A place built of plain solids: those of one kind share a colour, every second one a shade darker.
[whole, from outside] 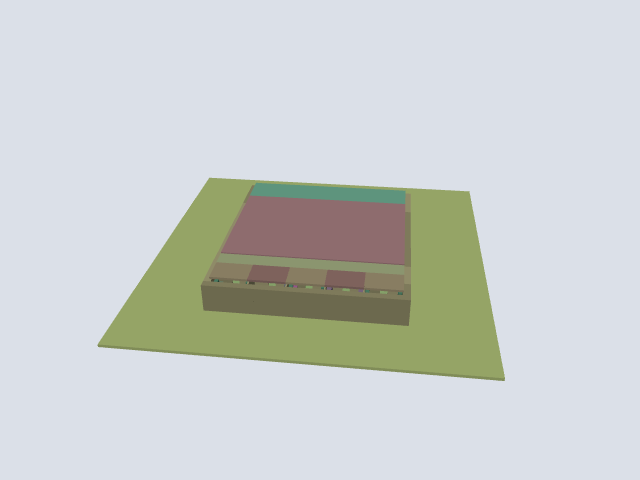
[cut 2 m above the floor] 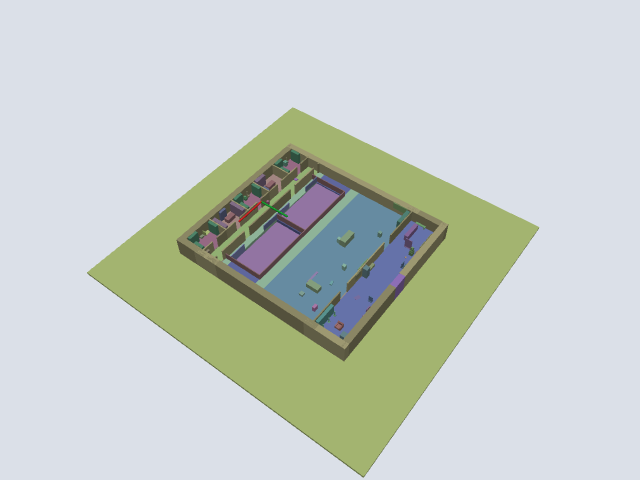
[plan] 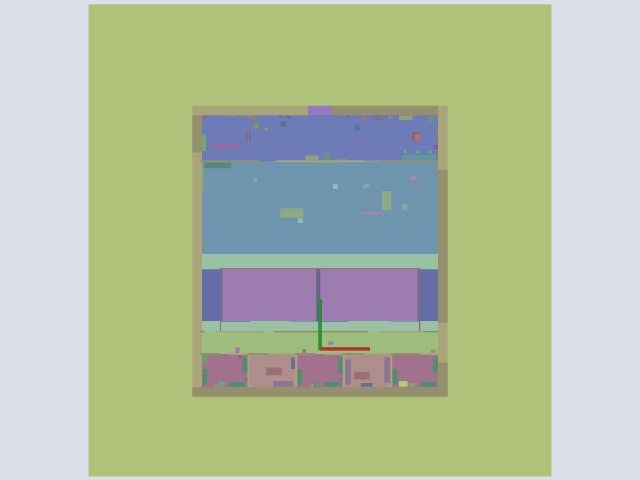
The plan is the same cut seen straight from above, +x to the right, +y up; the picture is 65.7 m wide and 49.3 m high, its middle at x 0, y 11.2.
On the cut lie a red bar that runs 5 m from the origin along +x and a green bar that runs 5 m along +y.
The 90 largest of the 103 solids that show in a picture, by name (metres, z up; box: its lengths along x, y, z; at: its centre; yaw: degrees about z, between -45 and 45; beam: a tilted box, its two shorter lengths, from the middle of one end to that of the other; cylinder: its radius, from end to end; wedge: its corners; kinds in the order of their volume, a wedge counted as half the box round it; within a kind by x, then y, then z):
{
 "ground_under_all_1": {"box": [47.57, 48.51, 0.4], "at": [0.0, 11.17, -0.75]},
 "wall_1": {"box": [1.0, 5.3, 3.95], "at": [-12.63, -2.26, 1.38]},
 "wall_2": {"box": [1.0, 4.1, 3.95], "at": [-12.63, 0.64, 1.38]},
 "wall_3": {"box": [1.0, 19.31, 3.95], "at": [-12.63, 10.54, 1.38]},
 "wall_4": {"box": [1.0, 6.6, 3.95], "at": [-12.63, 21.7, 1.38]},
 "wall_5": {"box": [2.07, 0.2, 3.95], "at": [-11.29, -0.51, 1.38]},
 "wall_6": {"box": [2.07, 0.2, 3.95], "at": [-11.29, -0.51, 1.38]},
 "wall_7": {"box": [6.69, 1.0, 3.95], "at": [-9.78, -4.41, 1.38]},
 "wall_8": {"box": [6.07, 0.2, 3.95], "at": [-9.29, 19.3, 1.38]},
 "wall_9": {"box": [4.82, 0.2, 3.95], "at": [-8.3, 1.79, 1.38]},
 "wall_10": {"box": [2.07, 0.2, 3.95], "at": [-8.27, -0.51, 1.38]},
 "wall_11": {"box": [0.2, 3.7, 3.95], "at": [-7.33, -2.26, 1.38]},
 "wall_12": {"box": [3.94, 0.2, 3.95], "at": [-7.33, -0.51, 1.38]},
 "wall_13": {"box": [11.93, 1.0, 3.95], "at": [-7.16, 24.5, 1.38]},
 "wall_14": {"box": [2.07, 0.2, 3.95], "at": [-6.4, -0.51, 1.38]},
 "wall_15": {"box": [6.69, 1.0, 3.95], "at": [-4.89, -4.41, 1.38]},
 "wall_16": {"box": [2.07, 0.2, 3.95], "at": [-3.38, -0.51, 1.38]},
 "wall_17": {"box": [0.2, 3.7, 3.95], "at": [-2.44, -2.26, 1.38]},
 "wall_18": {"box": [2.07, 0.2, 3.95], "at": [-1.51, -0.51, 1.38]},
 "wall_19": {"box": [6.69, 1.0, 3.95], "at": [0.0, -4.41, 1.38]},
 "wall_20": {"box": [9.12, 0.2, 3.95], "at": [0.0, 19.3, 1.38]},
 "wall_21": {"box": [9.62, 0.2, 3.95], "at": [0.07, 1.79, 1.38]},
 "wall_22": {"box": [0.2, 3.7, 3.95], "at": [2.44, -2.26, 1.38]},
 "wall_23": {"box": [3.94, 0.2, 3.95], "at": [2.44, -0.51, 1.38]},
 "wall_24": {"box": [2.07, 0.2, 3.95], "at": [3.38, -0.51, 1.38]},
 "wall_25": {"box": [6.69, 1.0, 3.95], "at": [4.89, -4.41, 1.38]},
 "wall_26": {"box": [2.07, 0.2, 3.95], "at": [6.4, -0.51, 1.38]},
 "wall_27": {"box": [11.93, 1.0, 3.95], "at": [7.16, 24.5, 1.38]},
 "wall_28": {"box": [0.2, 3.7, 3.95], "at": [7.33, -2.26, 1.38]},
 "wall_29": {"box": [2.07, 0.2, 3.95], "at": [8.27, -0.51, 1.38]},
 "wall_30": {"box": [4.72, 0.2, 3.95], "at": [8.34, 1.79, 1.38]},
 "wall_31": {"box": [6.07, 0.2, 3.95], "at": [9.29, 19.3, 1.38]},
 "wall_32": {"box": [6.69, 1.0, 3.95], "at": [9.78, -4.41, 1.38]},
 "wall_33": {"box": [2.07, 0.2, 3.95], "at": [11.29, -0.51, 1.38]},
 "wall_34": {"box": [1.0, 5.3, 3.95], "at": [12.63, -2.26, 1.38]},
 "wall_35": {"box": [1.0, 4.1, 3.95], "at": [12.63, 0.64, 1.38]},
 "wall_36": {"box": [1.0, 19.31, 3.95], "at": [12.63, 10.54, 1.38]},
 "wall_37": {"box": [1.0, 6.6, 3.95], "at": [12.63, 21.7, 1.38]},
 "floor_yard_1": {"box": [24.45, 9.55, 1.16], "at": [0.0, 14.53, -0.02]},
 "floor_lobby_1": {"box": [24.45, 4.8, 1.16], "at": [0.0, 21.7, -0.02]},
 "ceil_hall_1": {"box": [24.45, 17.51, 0.3], "at": [0.0, 10.54, 4.11]},
 "floor_plot_1": {"box": [9.65, 5.31, 0.92], "at": [-5.2, 5.54, -0.14]},
 "floor_plot_2": {"box": [10.0, 5.31, 0.6], "at": [5.03, 5.54, -0.3]},
 "floor_walkway_1": {"box": [24.45, 1.1, 1.16], "at": [0.0, 2.34, -0.02]},
 "floor_walkway_2": {"box": [24.45, 1.55, 1.16], "at": [0.0, 8.97, -0.02]},
 "floor_back_corridor_1": {"box": [24.45, 2.3, 1.16], "at": [0.0, 0.64, -0.02]},
 "floor_store_1": {"box": [4.89, 3.5, 1.16], "at": [-9.78, -2.26, -0.02]},
 "floor_store_2": {"box": [4.89, 3.5, 1.16], "at": [0.0, -2.26, -0.02]},
 "floor_store_3": {"box": [4.89, 3.5, 1.16], "at": [9.78, -2.26, -0.02]},
 "floor_office_1": {"box": [4.89, 3.5, 1.16], "at": [-4.89, -2.26, -0.02]},
 "floor_office_2": {"box": [4.89, 3.5, 1.16], "at": [4.89, -2.26, -0.02]},
 "ceil_lobby_1": {"box": [24.45, 4.8, 0.3], "at": [0.0, 21.7, 4.11]},
 "floor_baulk_1": {"box": [2.2, 5.31, 1.16], "at": [-11.12, 5.54, -0.02]},
 "floor_baulk_2": {"box": [0.4, 5.31, 1.16], "at": [-0.17, 5.54, -0.02]},
 "floor_baulk_3": {"box": [2.2, 5.31, 1.16], "at": [11.12, 5.54, -0.02]},
 "ceil_back_corridor_1": {"box": [24.45, 2.3, 0.3], "at": [0.0, 0.64, 3.96]},
 "ceil_store_1": {"box": [4.89, 3.5, 0.3], "at": [-9.78, -2.26, 3.96]},
 "ceil_store_2": {"box": [4.89, 3.5, 0.3], "at": [0.0, -2.26, 3.96]},
 "ceil_store_3": {"box": [4.89, 3.5, 0.3], "at": [9.78, -2.26, 3.96]},
 "shelves_store_1": {"box": [0.5, 1.6, 2.0], "at": [-11.85, -2.86, 1.56]},
 "shelves_store_2": {"box": [1.6, 0.5, 2.0], "at": [-8.48, -3.63, 1.56]},
 "shelves_store_3": {"box": [0.5, 1.6, 2.0], "at": [-7.71, -1.66, 1.56]},
 "shelves_store_4": {"box": [0.5, 1.6, 2.0], "at": [-2.06, -2.86, 1.56]},
 "shelves_store_5": {"box": [1.6, 0.5, 2.0], "at": [1.29, -3.63, 1.56]},
 "shelves_store_6": {"box": [0.5, 1.6, 2.0], "at": [2.06, -1.66, 1.56]},
 "shelves_store_7": {"box": [0.5, 1.6, 2.0], "at": [7.71, -2.86, 1.56]},
 "shelves_store_8": {"box": [1.6, 0.5, 2.0], "at": [11.07, -3.63, 1.56]},
 "shelves_store_9": {"box": [0.5, 1.6, 2.0], "at": [11.85, -1.66, 1.56]},
 "door_leaf_1": {"box": [2.4, 0.97, 4.43], "at": [0.0, 24.52, 1.61]},
 "ceil_office_1": {"box": [4.89, 3.5, 0.3], "at": [-4.89, -2.26, 3.96]},
 "ceil_office_2": {"box": [4.89, 3.5, 0.3], "at": [4.89, -2.26, 3.96]},
 "cabinets_office_1": {"box": [2.0, 0.6, 2.0], "at": [-3.79, -3.58, 1.56]},
 "cabinets_office_2": {"box": [0.6, 2.6, 2.0], "at": [2.88, -2.36, 1.56]},
 "cabinets_office_3": {"box": [0.6, 2.6, 2.0], "at": [6.91, -2.16, 1.56]},
 "rail_far_1": {"box": [20.57, 0.12, 2.21], "at": [0.0, 8.26, 0.51]},
 "rail_baulk_1": {"box": [0.12, 6.31, 2.21], "at": [-10.22, 5.05, 0.51]},
 "rail_baulk_2": {"box": [0.12, 5.31, 2.21], "at": [-0.17, 5.55, 0.51]},
 "rail_baulk_3": {"box": [0.12, 6.31, 2.21], "at": [10.22, 5.05, 0.51]},
 "console_hall_1": {"box": [2.4, 1.0, 1.16], "at": [-2.88, 13.97, 1.13]},
 "console_hall_2": {"box": [0.95, 2.0, 0.79], "at": [6.84, 15.25, 0.95]},
 "cabinets_hall_1": {"box": [2.75, 0.6, 2.0], "at": [-10.5, 18.87, 1.56]},
 "lockers_lobby_1": {"box": [3.4, 0.5, 1.8], "at": [10.18, 19.68, 1.46]},
 "drinks_machine_lobby_1": {"box": [0.8, 0.75, 1.85], "at": [0.68, 19.8, 1.48]},
 "drinks_machine_lobby_2": {"box": [0.8, 0.75, 1.85], "at": [11.32, 23.59, 1.48]},
 "desk_office_1": {"box": [1.6, 0.8, 0.74], "at": [-4.72, -2.31, 0.93]},
 "desk_office_2": {"box": [1.6, 0.8, 0.74], "at": [4.31, -2.74, 0.93]},
 "desk_lobby_1": {"box": [2.95, 0.6, 1.05], "at": [-9.7, 20.83, 1.08]},
 "shelf_office_1": {"box": [0.4, 1.2, 1.8], "at": [-2.77, -1.46, 1.46]},
 "shelf_office_2": {"box": [1.2, 0.4, 1.8], "at": [4.79, -3.68, 1.46]},
 "rail_end_1": {"box": [3.04, 0.12, 2.21], "at": [1.4, 2.83, 0.51]}
}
